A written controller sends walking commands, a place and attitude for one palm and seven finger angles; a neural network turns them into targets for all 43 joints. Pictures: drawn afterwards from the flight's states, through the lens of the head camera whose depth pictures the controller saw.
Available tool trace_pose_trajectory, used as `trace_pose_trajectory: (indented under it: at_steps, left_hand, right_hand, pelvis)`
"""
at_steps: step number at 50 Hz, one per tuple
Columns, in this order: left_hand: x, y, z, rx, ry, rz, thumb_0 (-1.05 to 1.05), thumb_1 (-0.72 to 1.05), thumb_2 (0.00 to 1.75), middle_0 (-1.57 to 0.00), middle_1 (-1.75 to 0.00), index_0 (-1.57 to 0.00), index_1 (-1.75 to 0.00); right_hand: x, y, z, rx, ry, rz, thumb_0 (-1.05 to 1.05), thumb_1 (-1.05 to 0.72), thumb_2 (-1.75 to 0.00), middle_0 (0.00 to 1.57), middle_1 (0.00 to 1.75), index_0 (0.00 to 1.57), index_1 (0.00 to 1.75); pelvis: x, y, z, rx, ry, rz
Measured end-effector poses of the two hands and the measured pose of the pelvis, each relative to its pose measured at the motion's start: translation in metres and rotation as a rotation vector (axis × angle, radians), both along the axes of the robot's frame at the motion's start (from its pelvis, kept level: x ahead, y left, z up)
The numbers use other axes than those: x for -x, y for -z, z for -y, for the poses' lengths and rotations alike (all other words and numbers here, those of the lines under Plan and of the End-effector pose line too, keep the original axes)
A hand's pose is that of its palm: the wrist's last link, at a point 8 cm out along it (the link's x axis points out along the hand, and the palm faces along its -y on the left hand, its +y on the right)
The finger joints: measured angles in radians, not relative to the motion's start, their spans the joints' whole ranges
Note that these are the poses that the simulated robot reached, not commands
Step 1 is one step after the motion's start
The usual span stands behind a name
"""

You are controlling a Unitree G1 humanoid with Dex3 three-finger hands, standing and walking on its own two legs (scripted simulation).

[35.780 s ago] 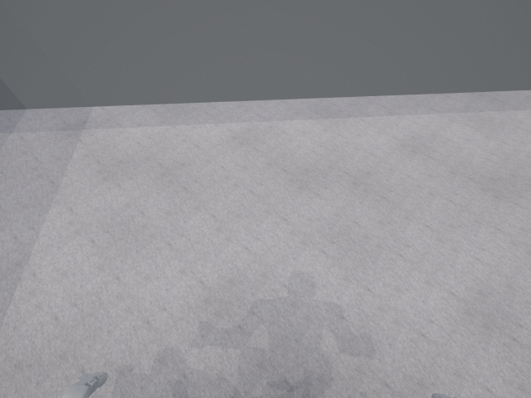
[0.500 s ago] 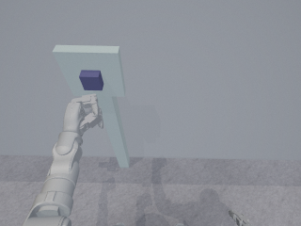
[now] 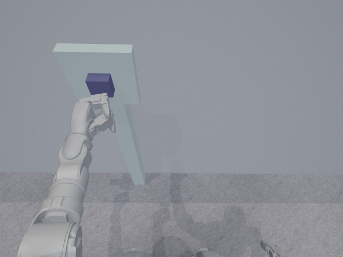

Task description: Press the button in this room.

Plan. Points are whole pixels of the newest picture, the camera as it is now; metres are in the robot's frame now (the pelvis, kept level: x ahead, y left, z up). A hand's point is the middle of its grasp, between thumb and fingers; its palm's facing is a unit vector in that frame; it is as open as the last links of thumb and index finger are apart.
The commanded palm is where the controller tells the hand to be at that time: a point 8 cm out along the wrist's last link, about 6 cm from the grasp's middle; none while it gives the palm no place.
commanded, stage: press the button with the knuckle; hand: left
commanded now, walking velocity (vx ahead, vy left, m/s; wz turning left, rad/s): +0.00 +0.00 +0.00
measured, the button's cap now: (101, 84) +0.49 +0.17 +0.11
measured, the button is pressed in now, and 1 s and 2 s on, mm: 0 13 0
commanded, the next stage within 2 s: hold the button down briefly in 0.72 s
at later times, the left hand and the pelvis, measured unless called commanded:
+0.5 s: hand (111, 108) +0.45 +0.15 +0.07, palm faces -0.03 -1.00 -0.02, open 3.3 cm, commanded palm +0.43 +0.20 +0.08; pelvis -0.01 +0.00 -0.01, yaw +0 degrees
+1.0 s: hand (111, 105) +0.46 +0.15 +0.07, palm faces -0.01 -1.00 -0.04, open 3.6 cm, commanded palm +0.46 +0.19 +0.08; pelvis -0.04 +0.00 -0.02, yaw +1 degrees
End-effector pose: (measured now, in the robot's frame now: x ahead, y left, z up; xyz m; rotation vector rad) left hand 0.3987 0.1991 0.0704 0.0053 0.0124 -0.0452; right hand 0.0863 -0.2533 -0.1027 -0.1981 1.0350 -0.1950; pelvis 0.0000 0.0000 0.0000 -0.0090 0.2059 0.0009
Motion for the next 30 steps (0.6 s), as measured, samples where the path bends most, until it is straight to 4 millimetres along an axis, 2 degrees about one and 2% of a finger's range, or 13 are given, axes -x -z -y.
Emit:
trace_pose_trajectory:
  at_steps: [6, 12, 30]
  left_hand:
    - [-0.014, -0.006, 0.000, -0.013, -0.013, 0.017, 0.02, 0.90, 0.90, -1.30, -1.50, -1.30, -1.50]
    - [-0.018, -0.005, -0.001, -0.011, -0.009, 0.009, 0.02, 0.88, 0.91, -1.29, -1.50, -1.32, -1.50]
    - [-0.033, -0.005, -0.003, -0.018, -0.017, 0.011, 0.05, 0.87, 0.90, -1.30, -1.50, -1.44, -1.50]
  right_hand:
    - [0.018, 0.004, 0.000, -0.008, 0.027, -0.048, 0.01, -0.91, -0.90, 0.20, 0.30, 0.20, 0.30]
    - [0.034, 0.008, -0.001, -0.016, 0.037, -0.104, 0.01, -0.91, -0.90, 0.20, 0.30, 0.20, 0.30]
    - [0.058, 0.012, 0.007, 0.020, 0.034, -0.141, 0.01, -0.91, -0.90, 0.20, 0.30, 0.20, 0.30]
  pelvis:
    - [-0.002, 0.001, -0.001, 0.000, 0.008, -0.014]
    - [-0.002, 0.002, -0.002, 0.000, 0.007, -0.020]
    - [0.016, 0.009, 0.001, 0.010, -0.010, -0.046]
